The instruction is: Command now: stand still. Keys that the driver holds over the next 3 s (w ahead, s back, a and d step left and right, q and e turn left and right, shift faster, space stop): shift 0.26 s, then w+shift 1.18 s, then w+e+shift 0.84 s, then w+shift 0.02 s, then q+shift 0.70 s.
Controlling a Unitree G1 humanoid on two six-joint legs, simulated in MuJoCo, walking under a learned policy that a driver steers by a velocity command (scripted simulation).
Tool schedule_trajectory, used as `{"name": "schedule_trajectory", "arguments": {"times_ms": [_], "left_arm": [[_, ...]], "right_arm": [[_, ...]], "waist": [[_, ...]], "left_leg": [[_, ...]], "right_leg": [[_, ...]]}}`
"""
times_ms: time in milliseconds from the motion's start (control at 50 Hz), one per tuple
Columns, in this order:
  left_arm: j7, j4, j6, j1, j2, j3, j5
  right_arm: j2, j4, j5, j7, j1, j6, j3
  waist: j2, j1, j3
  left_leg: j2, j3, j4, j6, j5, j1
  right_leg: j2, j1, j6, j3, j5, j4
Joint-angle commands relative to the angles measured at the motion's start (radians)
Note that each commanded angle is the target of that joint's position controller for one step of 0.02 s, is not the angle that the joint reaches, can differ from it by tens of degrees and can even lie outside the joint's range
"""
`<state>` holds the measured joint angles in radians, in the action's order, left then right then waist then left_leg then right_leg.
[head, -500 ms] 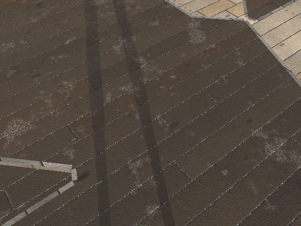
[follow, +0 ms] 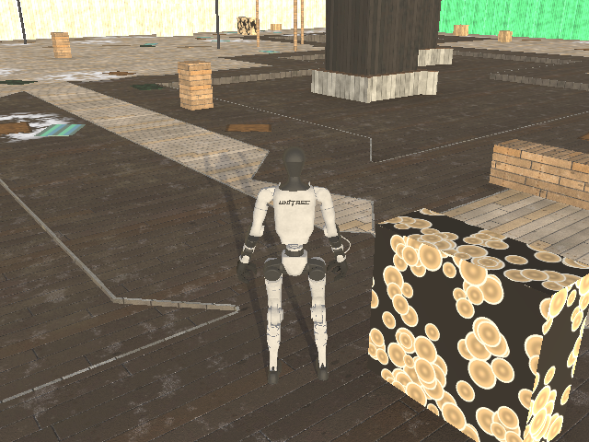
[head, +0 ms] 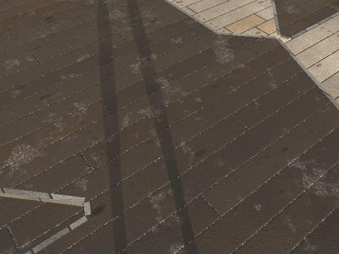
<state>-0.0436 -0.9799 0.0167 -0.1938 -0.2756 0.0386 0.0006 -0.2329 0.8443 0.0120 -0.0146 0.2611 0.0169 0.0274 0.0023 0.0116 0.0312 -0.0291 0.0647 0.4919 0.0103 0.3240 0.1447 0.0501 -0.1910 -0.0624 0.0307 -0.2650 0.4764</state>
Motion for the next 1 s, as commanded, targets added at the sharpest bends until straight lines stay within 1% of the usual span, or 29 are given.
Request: {"name": "schedule_trajectory", "arguments": {"times_ms": [20, 260, 280, 300, 320, 340, 360, 380, 400, 440, 460, 480, 500, 520, 540, 560, 580, 600, 620, 640, 660, 700, 760, 840, 880, 920, 960, 980, 1000], "left_arm": [[-0.007, 0.015, -0.007, -0.010, -0.113, 0.022, -0.001], [-0.014, -0.057, -0.003, -0.040, -0.094, 0.020, -0.003], [-0.015, -0.073, -0.001, -0.068, -0.082, 0.019, -0.008], [-0.014, -0.072, -0.001, -0.065, -0.081, 0.021, -0.021], [-0.009, -0.042, -0.011, -0.011, -0.084, 0.022, -0.023], [0.001, 0.005, -0.033, 0.061, -0.045, 0.011, -0.031], [0.012, 0.045, -0.060, 0.118, -0.044, 0.008, -0.039], [0.022, 0.063, -0.085, 0.132, -0.064, 0.014, -0.046], [0.031, 0.064, -0.105, 0.109, -0.067, 0.016, -0.048], [0.047, 0.048, -0.134, 0.038, -0.057, 0.012, -0.045], [0.050, 0.019, -0.139, -0.016, -0.055, 0.016, -0.036], [0.051, -0.031, -0.140, -0.130, -0.059, 0.026, -0.036], [0.042, -0.082, -0.134, -0.249, -0.083, 0.047, -0.038], [0.035, -0.117, -0.130, -0.387, -0.095, 0.059, -0.042], [0.025, -0.120, -0.128, -0.523, -0.164, 0.069, -0.030], [0.048, -0.087, -0.149, -0.488, -0.166, 0.055, -0.005], [0.059, -0.056, -0.160, -0.344, -0.134, 0.039, -0.005], [0.064, -0.022, -0.167, -0.269, -0.086, 0.025, -0.004], [0.070, -0.010, -0.162, -0.229, -0.088, 0.019, -0.001], [0.073, -0.009, -0.156, -0.233, -0.086, 0.020, -0.008], [0.074, -0.008, -0.151, -0.230, -0.047, 0.000, 0.000], [0.059, -0.021, -0.147, -0.282, -0.056, 0.002, -0.002], [0.031, -0.017, -0.140, -0.315, -0.077, 0.005, -0.001], [0.012, -0.008, -0.138, -0.388, -0.042, -0.007, -0.020], [0.010, -0.007, -0.131, -0.413, -0.047, -0.010, -0.015], [0.011, 0.000, -0.121, -0.411, -0.077, -0.004, -0.012], [0.011, -0.006, -0.108, -0.425, -0.113, 0.003, 0.007], [0.015, -0.015, -0.093, -0.411, -0.139, 0.011, 0.022], [0.015, -0.006, -0.078, -0.357, -0.160, 0.018, 0.031]], "right_arm": [[-0.115, -0.022, -0.002, -0.004, 0.026, 0.010, 0.027], [-0.108, 0.066, -0.006, -0.013, 0.053, 0.008, 0.022], [-0.115, 0.084, -0.011, -0.018, 0.084, 0.003, 0.027], [-0.144, 0.086, -0.023, -0.020, 0.098, -0.001, 0.038], [-0.175, 0.084, -0.030, -0.021, 0.128, 0.002, 0.047], [-0.221, 0.083, -0.038, -0.019, 0.147, 0.017, 0.062], [-0.232, 0.071, -0.042, -0.022, 0.127, 0.036, 0.067], [-0.202, 0.056, -0.033, -0.022, 0.097, 0.054, 0.059], [-0.173, 0.037, -0.033, -0.020, 0.063, 0.066, 0.052], [-0.177, 0.011, -0.052, -0.014, 0.008, 0.069, 0.051], [-0.195, 0.009, -0.060, -0.012, -0.013, 0.066, 0.057], [-0.197, 0.004, -0.055, -0.011, -0.032, 0.060, 0.057], [-0.167, 0.003, -0.040, -0.009, -0.015, 0.053, 0.047], [-0.114, -0.008, -0.024, -0.004, -0.036, 0.059, 0.029], [-0.015, -0.040, -0.003, 0.006, -0.070, 0.069, 0.000], [0.017, -0.076, -0.068, 0.005, -0.007, 0.093, -0.001], [-0.037, -0.098, -0.096, 0.008, -0.065, 0.111, 0.002], [-0.076, -0.114, -0.083, 0.013, -0.120, 0.121, 0.007], [-0.073, -0.102, -0.054, 0.015, -0.101, 0.119, 0.007], [-0.074, -0.102, -0.037, 0.012, -0.101, 0.110, 0.014], [-0.082, -0.113, -0.038, 0.018, -0.118, 0.101, 0.020], [-0.066, -0.112, -0.044, 0.019, -0.127, 0.082, 0.022], [-0.054, -0.162, -0.053, 0.020, -0.249, 0.082, 0.020], [-0.021, -0.224, -0.054, 0.060, -0.430, 0.095, 0.008], [-0.026, -0.243, -0.057, 0.088, -0.480, 0.107, 0.007], [-0.044, -0.269, -0.059, 0.100, -0.510, 0.110, 0.012], [-0.098, -0.284, -0.059, 0.089, -0.450, 0.106, 0.029], [-0.139, -0.267, -0.069, 0.076, -0.326, 0.102, 0.049], [-0.187, -0.202, -0.079, 0.059, -0.084, 0.089, 0.073]], "waist": [[0.016, -0.001, -0.024], [0.010, -0.002, 0.002], [0.028, -0.006, -0.040], [0.059, -0.020, -0.008], [0.104, -0.051, 0.066], [0.211, -0.074, 0.130], [0.240, -0.081, 0.187], [0.208, -0.069, 0.202], [0.173, -0.046, 0.177], [0.148, -0.009, 0.104], [0.156, 0.019, 0.071], [0.130, 0.073, 0.033], [0.068, 0.104, 0.005], [-0.030, 0.169, -0.023], [-0.290, 0.203, -0.072], [-0.373, 0.129, -0.071], [-0.213, 0.085, 0.049], [-0.122, 0.072, 0.081], [-0.070, 0.040, 0.056], [-0.070, 0.031, 0.079], [-0.076, 0.022, 0.086], [-0.086, 0.026, 0.103], [-0.064, 0.045, 0.149], [-0.070, 0.080, 0.172], [-0.079, 0.074, 0.172], [-0.109, 0.051, 0.148], [-0.207, -0.015, 0.054], [-0.260, -0.101, -0.013], [-0.258, -0.231, -0.138]], "left_leg": [[0.057, 0.040, -0.091, 0.010, -0.327, 0.051], [0.041, 0.019, -0.104, 0.002, -0.276, 0.060], [0.027, 0.014, -0.119, 0.019, -0.044, 0.041], [0.044, 0.060, -0.154, 0.057, 0.320, 0.066], [0.115, 0.176, -0.228, 0.107, 0.573, 0.095], [0.240, 0.359, -0.337, 0.176, 0.683, 0.110], [0.340, 0.496, -0.409, 0.233, 0.618, 0.128], [0.375, 0.526, -0.416, 0.246, 0.502, 0.083], [0.370, 0.490, -0.395, 0.229, 0.414, 0.028], [0.302, 0.318, -0.363, 0.167, 0.255, 0.056], [0.238, 0.218, -0.338, 0.145, 0.208, 0.136], [0.188, 0.148, -0.270, 0.133, 0.219, 0.227], [0.151, 0.111, -0.183, 0.127, 0.196, 0.307], [0.095, 0.046, 0.053, 0.098, 0.077, 0.400], [0.023, -0.045, 0.504, 0.041, 0.127, 0.544], [-0.068, 0.061, 0.733, 0.069, 0.170, 0.748], [0.042, 0.107, 0.844, 0.106, 0.072, 0.903], [0.087, 0.091, 0.850, 0.122, -0.039, 0.919], [0.130, 0.063, 0.813, 0.114, -0.114, 0.870], [0.149, 0.043, 0.734, 0.091, -0.163, 0.827], [0.165, 0.030, 0.692, 0.071, -0.197, 0.781], [0.158, -0.010, 0.629, 0.033, -0.253, 0.779], [0.144, -0.058, 0.453, 0.000, -0.344, 0.780], [0.096, -0.124, 0.199, 0.013, -0.488, 0.639], [0.076, -0.136, 0.104, 0.040, -0.495, 0.594], [0.032, -0.168, 0.062, 0.069, -0.431, 0.532], [-0.036, -0.210, 0.087, 0.102, -0.315, 0.429], [-0.050, -0.195, 0.112, 0.134, -0.240, 0.292], [-0.046, -0.184, 0.086, 0.163, -0.256, 0.018]], "right_leg": [[-0.001, 0.053, 0.014, -0.009, 0.219, -0.034], [-0.006, 0.043, 0.018, -0.016, 0.202, -0.048], [-0.046, 0.045, 0.025, -0.064, -0.001, -0.010], [-0.078, -0.025, 0.038, -0.097, -0.237, 0.055], [-0.081, -0.160, 0.048, -0.095, -0.359, 0.135], [-0.078, -0.255, 0.054, -0.110, -0.271, 0.273], [-0.011, -0.346, 0.074, -0.038, -0.214, 0.390], [0.035, -0.433, 0.097, 0.011, -0.224, 0.449], [0.067, -0.471, 0.117, 0.029, -0.214, 0.443], [0.066, -0.300, 0.133, -0.010, -0.161, 0.237], [0.023, -0.124, 0.114, -0.065, -0.082, 0.150], [-0.037, 0.065, 0.086, -0.145, 0.040, 0.088], [-0.085, 0.218, 0.057, -0.180, 0.064, 0.081], [-0.047, 0.363, 0.067, -0.108, 0.016, 0.034], [0.187, 0.421, 0.135, 0.262, -0.194, -0.087], [0.358, 0.423, 0.291, 0.769, -0.455, -0.285], [0.399, 0.343, 0.309, 0.767, -0.592, -0.321], [0.357, 0.299, 0.279, 0.630, -0.473, -0.289], [0.304, 0.261, 0.253, 0.501, -0.370, -0.285], [0.254, 0.215, 0.233, 0.407, -0.285, -0.297], [0.224, 0.170, 0.221, 0.342, -0.248, -0.320], [0.190, 0.164, 0.226, 0.255, -0.148, -0.370], [0.163, 0.150, 0.233, 0.143, 0.049, -0.430], [0.146, 0.158, 0.226, 0.021, 0.234, -0.493], [0.163, 0.231, 0.214, -0.022, 0.305, -0.485], [0.187, 0.310, 0.209, -0.051, 0.620, -0.411], [0.212, 0.422, 0.198, -0.059, 1.135, -0.237], [0.230, 0.424, 0.194, -0.054, 1.336, -0.069], [0.221, 0.336, 0.177, -0.078, 1.398, 0.190]]}}
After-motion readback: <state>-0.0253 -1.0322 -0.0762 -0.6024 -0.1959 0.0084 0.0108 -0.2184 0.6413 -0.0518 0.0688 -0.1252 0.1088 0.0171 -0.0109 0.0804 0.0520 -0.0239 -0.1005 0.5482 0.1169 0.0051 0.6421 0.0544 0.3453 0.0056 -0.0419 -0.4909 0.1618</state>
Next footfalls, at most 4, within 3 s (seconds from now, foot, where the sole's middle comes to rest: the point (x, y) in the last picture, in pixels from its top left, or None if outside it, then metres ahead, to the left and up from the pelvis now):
1.02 left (166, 239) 0.58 0.05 -0.77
1.50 right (214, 145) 1.05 -0.18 -0.77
1.98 left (184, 86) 1.50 -0.04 -0.77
2.44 right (257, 66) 1.69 -0.50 -0.77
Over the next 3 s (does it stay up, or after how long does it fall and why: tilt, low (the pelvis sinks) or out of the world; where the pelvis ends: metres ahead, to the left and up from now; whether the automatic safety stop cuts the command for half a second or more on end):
stays up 1.76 -0.38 -0.01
